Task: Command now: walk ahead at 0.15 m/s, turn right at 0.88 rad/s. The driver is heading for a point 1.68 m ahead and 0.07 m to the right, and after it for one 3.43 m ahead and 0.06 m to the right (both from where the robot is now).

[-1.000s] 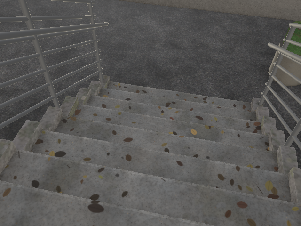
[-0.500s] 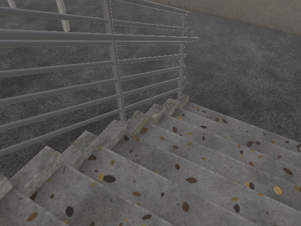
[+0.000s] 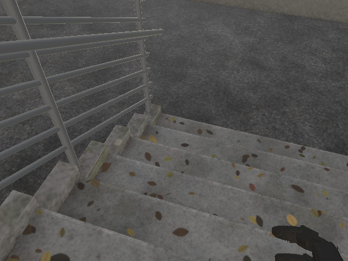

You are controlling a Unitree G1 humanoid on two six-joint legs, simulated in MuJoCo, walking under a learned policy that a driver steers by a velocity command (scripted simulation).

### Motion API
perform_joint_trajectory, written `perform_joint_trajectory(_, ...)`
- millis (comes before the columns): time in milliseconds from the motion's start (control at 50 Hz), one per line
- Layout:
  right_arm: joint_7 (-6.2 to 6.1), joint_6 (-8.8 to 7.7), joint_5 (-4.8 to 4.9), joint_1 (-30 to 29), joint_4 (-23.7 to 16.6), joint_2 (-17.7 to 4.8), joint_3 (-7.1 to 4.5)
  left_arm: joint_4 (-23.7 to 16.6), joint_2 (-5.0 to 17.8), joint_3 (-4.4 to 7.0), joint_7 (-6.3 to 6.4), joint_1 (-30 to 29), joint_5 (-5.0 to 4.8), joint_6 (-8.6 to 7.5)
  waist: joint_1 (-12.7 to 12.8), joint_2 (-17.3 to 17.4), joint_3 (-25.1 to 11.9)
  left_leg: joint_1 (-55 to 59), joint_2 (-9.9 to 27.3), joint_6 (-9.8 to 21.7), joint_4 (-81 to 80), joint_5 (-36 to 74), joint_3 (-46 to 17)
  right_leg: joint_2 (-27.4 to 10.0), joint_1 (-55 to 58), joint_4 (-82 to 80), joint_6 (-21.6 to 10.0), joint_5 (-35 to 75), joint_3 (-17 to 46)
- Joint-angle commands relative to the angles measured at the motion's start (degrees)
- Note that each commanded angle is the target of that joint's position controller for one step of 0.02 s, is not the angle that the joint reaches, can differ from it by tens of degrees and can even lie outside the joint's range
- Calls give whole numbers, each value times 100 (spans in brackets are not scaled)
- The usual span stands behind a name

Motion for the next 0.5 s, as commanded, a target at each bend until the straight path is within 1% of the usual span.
perform_joint_trajectory(20,-49,86,-84,3033,527,-1081,-391,-582,434,162,128,-245,-257,137,-1259,199,-1202,4677,1932,231,1899,5272,-445,-325,-3078,3742,308,-1432,-348)
perform_joint_trajectory(40,41,59,12,2831,352,-1205,-390,-1121,446,105,224,344,-500,252,-861,926,-2351,6215,3382,1481,3615,7027,-1245,-548,-4396,5556,495,-1902,-605)
perform_joint_trajectory(60,88,69,200,2377,7,-667,-266,-945,545,91,204,260,-96,249,-903,217,-2374,5273,3104,1459,3254,5192,-980,-1250,-4662,5186,496,-853,-597)
perform_joint_trajectory(80,-29,-5,137,1720,-140,-810,-331,-1230,608,59,125,-476,-25,325,-983,435,-2173,4337,3217,2354,2222,1985,-1640,-1238,-4984,5318,691,-137,-847)
perform_joint_trajectory(100,-108,1,25,1666,-187,-714,-286,-1236,705,116,73,-978,322,420,-968,-128,-1649,3009,3094,2552,1599,786,-1774,-1369,-4715,5433,755,561,-891)
perform_joint_trajectory(120,-144,51,-23,1813,-98,-738,-218,-1400,880,168,7,-1454,367,536,-878,-357,-1176,1981,2895,2383,1377,830,-1419,-1385,-4337,5137,729,971,-825)
perform_joint_trajectory(140,-109,124,-95,1961,74,-800,-202,-1601,868,175,17,-1988,245,669,-767,-476,-640,1025,2300,1829,1228,-197,-664,-1492,-4322,4511,727,1805,-833)
perform_joint_trajectory(160,-119,160,-105,1874,52,-881,-201,-1701,622,98,6,-2132,201,775,-653,-304,-496,403,2060,1594,1272,-678,-374,-1415,-4181,4485,711,2184,-944)
perform_joint_trajectory(180,-118,190,-96,1859,21,-923,-168,-1772,412,37,10,-2200,202,831,-588,-74,-406,-12,1895,1492,1350,-879,-184,-1360,-4275,4688,736,2415,-1021)
perform_joint_trajectory(200,-156,245,-45,1831,15,-857,-135,-2048,179,-64,-35,-2650,88,876,-538,114,-202,-486,1776,1448,1298,-1791,30,-1312,-4481,4283,828,2813,-984)
perform_joint_trajectory(220,-175,289,-67,1869,-61,-802,-78,-2136,153,-79,-57,-2789,94,900,-557,243,-198,-632,1773,1464,1381,-2099,101,-1238,-4624,4344,888,3013,-1054)
perform_joint_trajectory(240,-198,343,-100,1933,-114,-783,-32,-2239,144,-87,-80,-2929,97,912,-557,237,-305,-547,1761,1491,1433,-2443,83,-1241,-4732,4232,937,3156,-1022)
perform_joint_trajectory(260,-226,374,-131,2045,-169,-848,-28,-2332,177,-84,-93,-3063,108,921,-594,246,-393,-380,1850,1533,1455,-2647,37,-1214,-4929,4334,996,3208,-1047)
perform_joint_trajectory(300,-258,405,-174,2243,-279,-1018,-68,-2507,286,-66,-64,-3326,167,916,-705,154,-548,131,2071,1590,1401,-3208,-109,-1273,-5320,4508,1066,3168,-1022)
perform_joint_trajectory(320,-260,411,-208,2381,-315,-1099,-101,-2592,357,-53,-56,-3492,186,906,-806,112,-563,408,2175,1582,1379,-3483,-156,-1309,-5517,4574,1066,3111,-1017)
perform_joint_trajectory(340,-272,423,-233,2481,-379,-1121,-109,-2678,408,-51,-58,-3675,185,892,-932,74,-573,621,2196,1585,1380,-3726,-249,-1329,-5639,4528,1071,3042,-930)
perform_joint_trajectory(360,-281,445,-255,2590,-410,-1143,-126,-2749,423,-48,-58,-3795,179,878,-1008,44,-505,795,2205,1587,1367,-3899,-292,-1357,-5745,4392,1064,2967,-859)
perform_joint_trajectory(400,-317,485,-280,2762,-468,-1208,-174,-2899,412,-76,-86,-4104,123,816,-1222,24,-460,1150,2264,1573,1329,-4226,-354,-1398,-5834,3943,1048,2865,-777)
perform_joint_trajectory(440,-334,510,-316,2750,-514,-1253,-224,-2991,384,-116,-136,-4216,85,738,-1281,77,-407,1275,2246,1448,1208,-4621,-233,-1594,-5533,2874,1004,2887,-753)
perform_joint_trajectory(460,-339,519,-331,2648,-543,-1273,-249,-3022,382,-141,-172,-4257,78,699,-1283,132,-373,1226,2193,1323,1096,-4964,-75,-1738,-5170,1996,965,2981,-784)
perform_joint_trajectory(480,-342,539,-334,2509,-586,-1298,-280,-3036,384,-160,-223,-4277,46,641,-1304,223,-327,999,2146,1229,943,-5362,90,-1855,-4592,966,904,3083,-864)
perform_joint_trajectory(500,-334,565,-318,2257,-676,-1337,-310,-3017,367,-185,-280,-4287,-51,593,-1299,353,-317,583,2098,1147,778,-5681,270,-1931,-3754,-147,812,3172,-949)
